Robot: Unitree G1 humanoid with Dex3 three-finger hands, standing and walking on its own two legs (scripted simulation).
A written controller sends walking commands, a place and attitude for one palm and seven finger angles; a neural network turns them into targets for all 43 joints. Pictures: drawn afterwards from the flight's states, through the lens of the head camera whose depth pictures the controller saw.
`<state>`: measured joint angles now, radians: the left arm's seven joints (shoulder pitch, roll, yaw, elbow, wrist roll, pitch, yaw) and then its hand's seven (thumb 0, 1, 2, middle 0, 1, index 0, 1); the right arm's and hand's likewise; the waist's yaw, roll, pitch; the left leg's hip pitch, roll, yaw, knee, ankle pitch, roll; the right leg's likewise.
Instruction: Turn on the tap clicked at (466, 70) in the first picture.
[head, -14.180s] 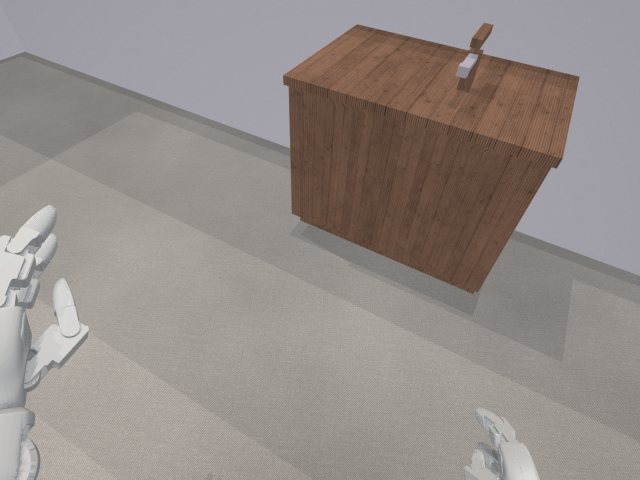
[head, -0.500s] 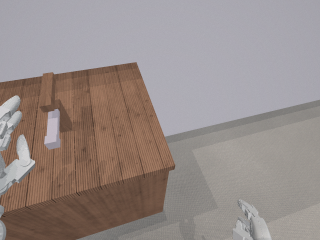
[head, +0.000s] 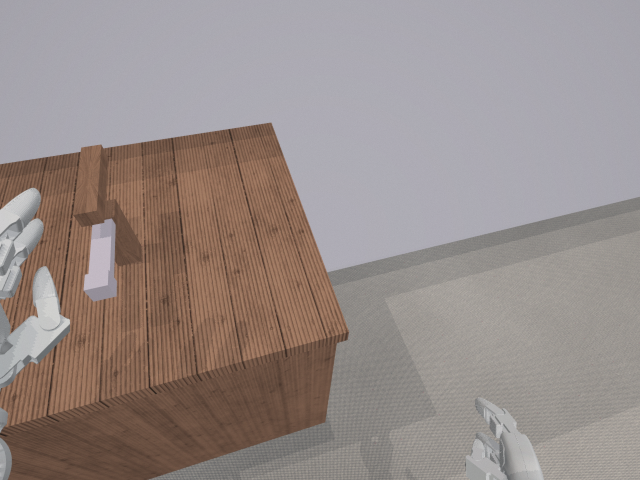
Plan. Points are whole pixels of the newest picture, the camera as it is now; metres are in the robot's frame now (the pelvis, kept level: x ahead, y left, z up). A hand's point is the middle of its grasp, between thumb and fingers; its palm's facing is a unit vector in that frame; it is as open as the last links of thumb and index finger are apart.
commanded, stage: shuffle to correct the standing spot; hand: left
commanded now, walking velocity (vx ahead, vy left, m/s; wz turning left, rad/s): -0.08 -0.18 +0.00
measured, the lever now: (100, 285) +0.33 +0.30 +0.04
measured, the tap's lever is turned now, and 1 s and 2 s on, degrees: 0 0 0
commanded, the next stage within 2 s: come to a stop and stand still in 0.92 s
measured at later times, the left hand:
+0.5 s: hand (60, 328) +0.22 +0.24 +0.16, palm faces +0.32 -0.85 -0.42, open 7.4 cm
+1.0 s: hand (56, 330) +0.22 +0.24 +0.16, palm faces +0.31 -0.85 -0.42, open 7.4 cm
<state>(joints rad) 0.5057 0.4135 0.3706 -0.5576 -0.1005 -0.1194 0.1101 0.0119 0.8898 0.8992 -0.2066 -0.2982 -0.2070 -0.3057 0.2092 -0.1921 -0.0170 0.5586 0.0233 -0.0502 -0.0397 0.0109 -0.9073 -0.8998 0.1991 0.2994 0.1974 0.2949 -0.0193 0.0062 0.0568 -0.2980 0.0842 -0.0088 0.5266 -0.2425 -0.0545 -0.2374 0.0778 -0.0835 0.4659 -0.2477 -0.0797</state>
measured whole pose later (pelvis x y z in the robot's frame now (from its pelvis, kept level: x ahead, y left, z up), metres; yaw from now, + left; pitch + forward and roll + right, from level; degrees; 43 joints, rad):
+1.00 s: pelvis +0.00 +0.00 +0.00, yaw +0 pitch +1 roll -1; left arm 0.52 0.41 0.37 -0.55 -0.10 -0.11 0.11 0.01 0.89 0.90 -0.21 -0.30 -0.21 -0.31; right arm 0.21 -0.19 -0.01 0.55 0.02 -0.05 -0.04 0.01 -0.91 -0.90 0.20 0.30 0.20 0.29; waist -0.02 0.01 0.05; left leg -0.31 0.08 -0.01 0.53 -0.24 -0.05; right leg -0.24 0.08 -0.09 0.46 -0.24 -0.08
